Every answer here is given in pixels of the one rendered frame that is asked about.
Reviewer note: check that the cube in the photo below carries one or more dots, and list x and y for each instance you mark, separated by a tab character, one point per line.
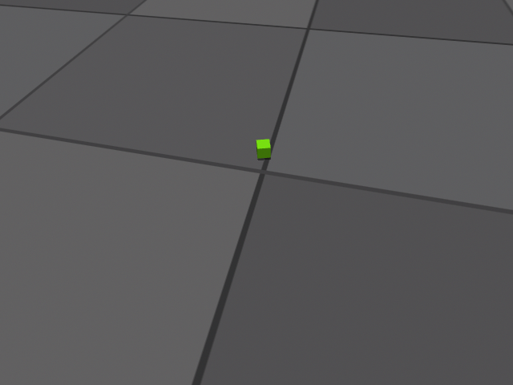
263	149

